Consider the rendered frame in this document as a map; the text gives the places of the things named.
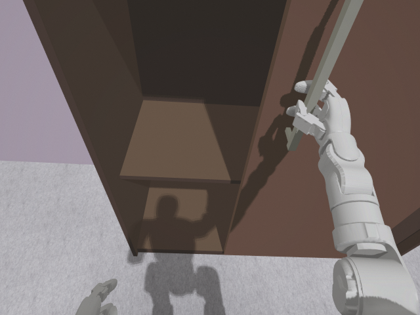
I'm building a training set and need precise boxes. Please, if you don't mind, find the right robot hand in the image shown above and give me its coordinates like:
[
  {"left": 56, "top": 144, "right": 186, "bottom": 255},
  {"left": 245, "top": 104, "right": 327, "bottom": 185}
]
[{"left": 286, "top": 80, "right": 351, "bottom": 145}]

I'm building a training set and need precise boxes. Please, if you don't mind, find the left robot hand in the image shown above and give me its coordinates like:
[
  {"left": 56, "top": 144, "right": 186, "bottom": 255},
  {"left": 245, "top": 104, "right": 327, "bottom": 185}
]
[{"left": 75, "top": 278, "right": 117, "bottom": 315}]

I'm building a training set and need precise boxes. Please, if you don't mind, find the handle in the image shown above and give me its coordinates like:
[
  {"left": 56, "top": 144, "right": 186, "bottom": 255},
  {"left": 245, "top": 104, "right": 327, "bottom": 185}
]
[{"left": 285, "top": 0, "right": 364, "bottom": 151}]

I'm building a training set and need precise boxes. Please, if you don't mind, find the wardrobe door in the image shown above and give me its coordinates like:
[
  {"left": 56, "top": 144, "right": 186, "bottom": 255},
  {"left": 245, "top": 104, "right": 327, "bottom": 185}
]
[
  {"left": 391, "top": 208, "right": 420, "bottom": 245},
  {"left": 224, "top": 0, "right": 420, "bottom": 259}
]

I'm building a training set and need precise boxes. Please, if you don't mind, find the right robot upper arm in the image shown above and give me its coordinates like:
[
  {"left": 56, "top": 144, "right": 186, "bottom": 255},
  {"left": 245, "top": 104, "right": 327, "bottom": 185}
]
[{"left": 332, "top": 257, "right": 418, "bottom": 315}]

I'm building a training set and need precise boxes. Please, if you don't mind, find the robot right forearm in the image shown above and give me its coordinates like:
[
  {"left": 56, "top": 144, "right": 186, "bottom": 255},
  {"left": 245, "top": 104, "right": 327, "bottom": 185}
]
[{"left": 318, "top": 132, "right": 419, "bottom": 313}]

